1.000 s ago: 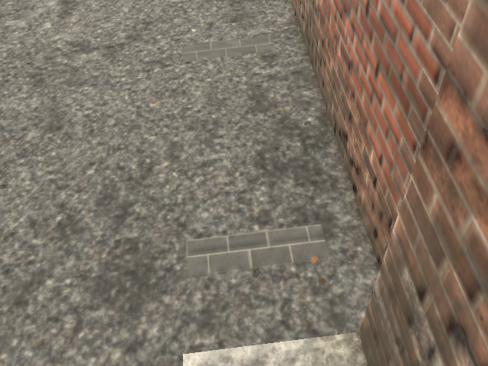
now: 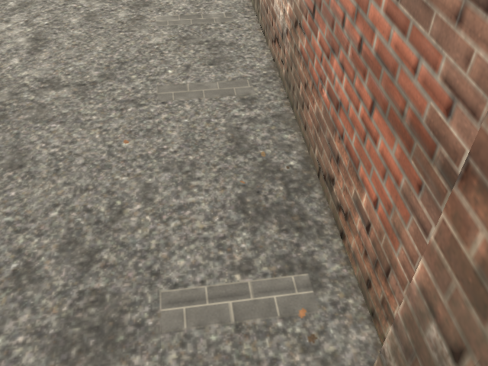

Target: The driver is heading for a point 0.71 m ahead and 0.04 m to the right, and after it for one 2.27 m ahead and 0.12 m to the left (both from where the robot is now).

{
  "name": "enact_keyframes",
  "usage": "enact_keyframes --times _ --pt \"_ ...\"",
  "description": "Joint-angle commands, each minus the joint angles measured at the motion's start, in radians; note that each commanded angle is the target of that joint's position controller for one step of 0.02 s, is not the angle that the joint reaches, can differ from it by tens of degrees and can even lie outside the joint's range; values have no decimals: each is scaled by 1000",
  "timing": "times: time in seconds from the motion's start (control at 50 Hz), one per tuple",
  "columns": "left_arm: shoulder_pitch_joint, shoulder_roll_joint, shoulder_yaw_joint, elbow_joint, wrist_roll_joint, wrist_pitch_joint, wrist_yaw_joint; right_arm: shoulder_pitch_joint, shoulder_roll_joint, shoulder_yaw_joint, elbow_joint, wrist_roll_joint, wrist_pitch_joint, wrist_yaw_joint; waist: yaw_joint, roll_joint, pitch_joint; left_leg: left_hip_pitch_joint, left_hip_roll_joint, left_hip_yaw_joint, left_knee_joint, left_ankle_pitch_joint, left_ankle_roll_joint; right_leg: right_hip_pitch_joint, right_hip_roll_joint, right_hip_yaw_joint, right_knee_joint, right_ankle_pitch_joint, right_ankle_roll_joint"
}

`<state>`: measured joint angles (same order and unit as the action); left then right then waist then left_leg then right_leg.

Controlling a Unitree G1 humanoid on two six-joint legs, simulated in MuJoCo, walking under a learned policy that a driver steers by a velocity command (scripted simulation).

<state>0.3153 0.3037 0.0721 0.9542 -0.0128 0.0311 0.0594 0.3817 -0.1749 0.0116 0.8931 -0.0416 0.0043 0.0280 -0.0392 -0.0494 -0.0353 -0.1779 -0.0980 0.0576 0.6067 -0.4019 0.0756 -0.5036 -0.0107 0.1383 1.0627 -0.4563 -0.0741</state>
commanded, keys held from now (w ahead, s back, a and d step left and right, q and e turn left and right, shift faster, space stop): w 1.00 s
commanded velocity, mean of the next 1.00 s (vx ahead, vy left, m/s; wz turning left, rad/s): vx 0.29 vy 0.21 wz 0.00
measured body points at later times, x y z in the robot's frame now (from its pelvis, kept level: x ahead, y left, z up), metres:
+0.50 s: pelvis +0.16 -0.04 -0.14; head +0.14 -0.07 +0.31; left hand +0.29 +0.23 -0.24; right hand +0.06 -0.24 -0.31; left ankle -0.03 +0.09 -0.69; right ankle +0.23 -0.12 -0.90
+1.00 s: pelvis +0.26 +0.01 -0.21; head +0.25 -0.02 +0.24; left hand +0.25 +0.29 -0.33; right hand +0.33 -0.23 -0.37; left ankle +0.22 +0.13 -0.88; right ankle +0.22 -0.12 -0.91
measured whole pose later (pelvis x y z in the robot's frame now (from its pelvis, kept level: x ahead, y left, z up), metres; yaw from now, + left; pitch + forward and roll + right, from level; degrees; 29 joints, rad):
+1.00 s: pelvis +0.26 +0.01 -0.21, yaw -1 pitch +0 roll +3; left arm 0.41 0.25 0.04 0.92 0.01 -0.01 0.07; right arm 0.24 -0.24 -0.01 0.95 -0.03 0.08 0.02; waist 0.04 0.03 -0.04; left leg -0.40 -0.06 0.03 0.99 -0.46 -0.02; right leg -0.34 -0.09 0.00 0.84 -0.51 0.00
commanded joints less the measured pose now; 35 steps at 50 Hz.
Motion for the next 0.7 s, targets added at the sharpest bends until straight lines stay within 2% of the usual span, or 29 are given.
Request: enact_keyframes --times 0.02,0.06,0.08,0.1,0.12,0.16,0.18,0.22,0.24,0.28,0.3,0.34,0.36,0.38,0.4,0.42,0.44,0.46,0.48,0.5,0.52,0.54,0.56,0.58,0.6,0.62,0.64,0.66,0.7 --pt "9 82 21 14 1 -3 -8 37 -102 -22 -2 -20 -33 -3 37 90 188 -22 285 -374 -325 192 145 -193 -28 0 66 195 33" --pt "-8 48 11 29 1 14 -22 16 -83 -13 -5 -5 -49 7 51 114 146 -131 249 -278 -301 299 122 -52 -14 -69 85 323 34" --pt "-89 43 20 -9 8 4 -28 131 -95 -14 53 10 -74 0 10 92 185 25 235 -283 -260 344 144 -256 9 -21 69 471 41" --pt "-135 35 18 -32 8 -1 -26 200 -93 -11 97 20 -87 0 -6 118 190 82 244 -289 -240 394 136 -318 13 13 21 490 44" --pt "-158 36 19 -38 12 -4 -21 238 -101 -13 121 18 -93 -1 -20 138 193 131 253 -290 -216 434 134 -369 18 27 -11 504 44" --pt "-196 40 23 -47 5 -13 -10 272 -107 -16 149 19 -100 -5 -38 149 195 178 277 -310 -192 487 134 -425 29 55 -71 520 47" --pt "-231 16 5 -74 20 -16 -18 215 -98 -11 130 30 -91 -16 -15 127 212 70 243 -252 -181 411 102 -342 22 24 -203 638 52" --pt "-222 -28 -8 -49 12 -13 -32 153 -86 -2 119 14 -92 -18 -5 116 163 -85 219 -219 -140 329 104 -120 24 -12 -240 820 38" --pt "-225 -27 -11 -48 13 -10 -37 144 -101 -7 115 15 -97 -13 -7 116 159 -132 218 -220 -128 289 107 -68 25 -34 -241 854 27" --pt "-296 -5 -13 -78 12 -25 -36 141 -116 -7 106 19 -100 -28 -32 137 186 -156 209 -215 -79 277 106 -44 14 -43 -318 865 30" --pt "-295 -1 -11 -81 20 -31 -36 132 -115 -10 101 9 -100 -33 -37 135 201 -155 194 -185 -42 285 110 -23 5 -68 -394 851 32" --pt "-247 10 -4 -63 7 -47 -43 159 -107 -13 120 -3 -108 -39 -43 115 162 -135 197 -188 76 206 119 38 -22 -74 -394 945 39" --pt "-218 13 -10 -54 -1 -39 -28 149 -94 -17 98 -12 -85 -29 -40 152 151 -72 185 -187 117 124 124 73 -73 -44 -497 909 24" --pt "-251 37 -5 -60 -3 -31 -24 195 -89 -23 96 -20 -65 -22 -83 92 188 -12 149 -189 156 119 124 61 -70 -92 -637 831 37" --pt "-215 46 2 -44 -1 -29 -25 237 -80 -23 107 -30 -50 -23 -89 54 214 -1 142 -216 239 155 139 101 -93 -85 -710 815 41" --pt "-52 60 17 4 -9 -27 -22 194 -85 -22 116 -28 -39 -29 -13 86 151 -22 147 -218 387 231 150 226 -116 -86 -649 923 43" --pt "1 63 20 24 9 -34 -9 215 -83 -25 122 -20 -23 -36 -5 35 180 39 93 -184 516 234 134 203 -110 -126 -850 888 44" --pt "82 62 33 50 33 -41 2 245 -111 -30 140 -3 -15 -34 6 -15 172 -19 61 -154 667 243 138 346 -88 -199 -926 931 64" --pt "230 79 44 94 69 -45 -5 275 -110 -34 147 0 -13 -30 46 -46 148 -209 30 -181 874 95 139 560 -134 -139 -889 914 69" --pt "320 150 46 104 88 -54 -24 396 -36 -44 160 40 -25 -29 25 -234 9 -450 -88 -123 1219 -535 80 841 -268 -43 -489 1405 29" --pt "354 171 39 107 39 -31 -57 461 -58 -48 143 42 -13 -42 17 -225 -109 -684 -71 -144 1452 -622 51 989 -396 123 -301 1384 -70" --pt "349 136 25 81 -17 -16 -61 351 -112 -51 119 0 4 -46 54 -158 -78 -737 -27 -161 1448 -464 24 818 -430 207 -438 1077 -120" --pt "216 167 38 54 -60 -2 -40 216 -109 -47 85 -23 25 -38 37 -220 -23 -764 -4 -161 1463 -262 -21 614 -492 381 -651 497 -233" --pt "140 123 13 28 -47 6 -26 64 -148 -52 38 -47 49 -28 33 -131 64 -780 16 -140 1410 -197 -44 463 -439 364 -772 182 -230" --pt "120 126 -1 15 -23 -1 -12 -14 -141 -50 10 -33 70 -23 39 -174 130 -737 13 -148 1379 -170 -59 305 -445 364 -793 223 -259" --pt "65 63 -27 -2 9 -21 -1 -25 -148 -49 -3 -21 77 -21 -5 -61 204 -697 11 -264 1194 98 -73 159 -353 232 -681 325 -190" --pt "103 62 -33 -2 24 -39 7 7 -122 -46 32 -5 84 -25 -11 -60 178 -649 -19 -223 1200 123 -79 108 -324 169 -634 448 -168" --pt "118 56 -39 -13 23 -46 14 29 -86 -36 47 8 95 -15 -33 -3 179 -597 -31 -189 1111 237 -92 25 -285 96 -612 440 -147" --pt "117 43 -56 -26 8 -58 17 23 -59 -24 50 1 96 3 -42 -5 131 -508 -19 -177 917 346 -117 -19 -265 69 -579 513 -147"
Velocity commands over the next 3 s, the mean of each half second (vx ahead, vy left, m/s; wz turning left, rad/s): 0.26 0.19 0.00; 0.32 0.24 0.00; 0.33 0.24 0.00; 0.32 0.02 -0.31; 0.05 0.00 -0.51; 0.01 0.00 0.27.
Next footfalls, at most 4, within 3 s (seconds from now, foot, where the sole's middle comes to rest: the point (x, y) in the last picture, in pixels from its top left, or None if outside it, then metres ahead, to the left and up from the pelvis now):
0.48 right None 0.26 -0.12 -0.95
1.04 left None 0.25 0.12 -0.95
1.48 right None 0.50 0.02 -1.15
1.96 left None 0.77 0.22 -1.34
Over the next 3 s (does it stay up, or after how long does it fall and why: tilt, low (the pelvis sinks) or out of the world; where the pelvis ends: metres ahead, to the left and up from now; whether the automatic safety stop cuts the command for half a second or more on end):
stays up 0.76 0.19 -0.56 its command is cut before an obstacle from the start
